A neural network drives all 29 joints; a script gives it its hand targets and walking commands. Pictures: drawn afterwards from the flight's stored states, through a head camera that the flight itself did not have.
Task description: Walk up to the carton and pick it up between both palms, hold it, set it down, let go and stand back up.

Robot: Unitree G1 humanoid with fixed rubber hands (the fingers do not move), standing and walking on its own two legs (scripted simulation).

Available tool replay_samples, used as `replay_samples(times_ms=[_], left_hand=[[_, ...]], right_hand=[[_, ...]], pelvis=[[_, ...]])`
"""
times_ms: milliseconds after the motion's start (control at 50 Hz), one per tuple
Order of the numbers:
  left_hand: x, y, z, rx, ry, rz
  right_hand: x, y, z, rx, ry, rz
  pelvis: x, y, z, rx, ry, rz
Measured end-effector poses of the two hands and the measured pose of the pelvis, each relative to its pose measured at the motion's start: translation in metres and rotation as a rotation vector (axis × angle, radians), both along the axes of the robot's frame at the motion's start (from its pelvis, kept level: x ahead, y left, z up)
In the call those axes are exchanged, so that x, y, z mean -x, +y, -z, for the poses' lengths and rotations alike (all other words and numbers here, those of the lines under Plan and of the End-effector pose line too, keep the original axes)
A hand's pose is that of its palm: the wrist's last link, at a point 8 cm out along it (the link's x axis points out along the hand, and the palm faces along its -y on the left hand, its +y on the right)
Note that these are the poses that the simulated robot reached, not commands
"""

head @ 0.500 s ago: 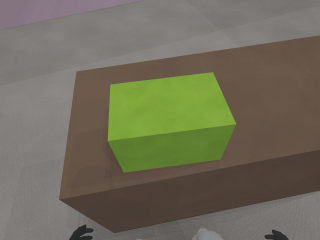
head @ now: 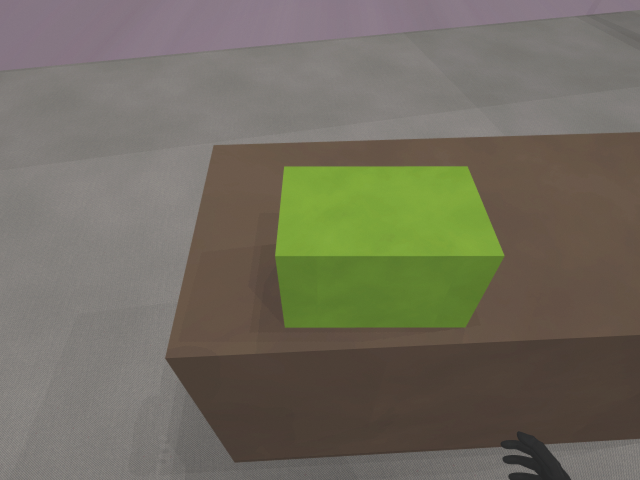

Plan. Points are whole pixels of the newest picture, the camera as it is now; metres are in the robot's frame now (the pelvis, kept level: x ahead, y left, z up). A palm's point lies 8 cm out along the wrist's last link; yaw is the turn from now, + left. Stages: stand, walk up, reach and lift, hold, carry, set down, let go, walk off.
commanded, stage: walk up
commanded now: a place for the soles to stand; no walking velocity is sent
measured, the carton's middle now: (375, 247) +0.48 -0.05 -0.01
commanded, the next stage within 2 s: reach and lift in 1.62 s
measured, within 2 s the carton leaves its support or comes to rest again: neither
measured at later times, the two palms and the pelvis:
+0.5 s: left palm out of the picture +0.11 +0.25 -0.08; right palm out of the picture +0.08 -0.29 -0.11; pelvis +0.00 -0.02 +0.00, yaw -3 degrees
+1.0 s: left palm out of the picture +0.14 +0.20 -0.10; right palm out of the picture +0.05 -0.34 -0.10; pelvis -0.01 -0.06 -0.01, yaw -5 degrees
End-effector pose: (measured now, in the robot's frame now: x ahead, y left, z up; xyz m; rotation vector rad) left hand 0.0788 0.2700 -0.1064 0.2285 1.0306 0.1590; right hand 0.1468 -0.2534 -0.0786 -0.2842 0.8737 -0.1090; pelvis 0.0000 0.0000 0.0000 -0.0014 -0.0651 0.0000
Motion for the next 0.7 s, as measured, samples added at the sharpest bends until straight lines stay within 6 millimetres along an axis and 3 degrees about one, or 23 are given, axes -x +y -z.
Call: replay_samples(times_ms=[180, 320, 520, 700], left_hand=[[0.006, -0.008, -0.013, -0.013, -0.033, -0.002], [0.002, -0.011, -0.023, -0.053, -0.005, 0.023], [-0.041, -0.019, -0.025, -0.065, -0.029, 0.111], [-0.069, -0.039, -0.02, -0.044, -0.089, 0.143]], right_hand=[[-0.001, -0.012, -0.005, -0.022, -0.044, 0.015], [0.02, -0.023, 0.011, -0.042, 0.01, 0.047], [0.07, -0.036, 0.028, -0.006, 0.141, 0.109], [0.074, -0.075, 0.022, 0.066, 0.136, 0.144]], pelvis=[[0.002, -0.009, -0.003, -0.007, 0.006, 0.019], [0.002, -0.014, -0.005, -0.018, 0.032, 0.032], [-0.002, -0.017, -0.002, -0.023, 0.034, 0.06], [0.002, -0.032, 0.006, -0.017, 0.027, 0.06]])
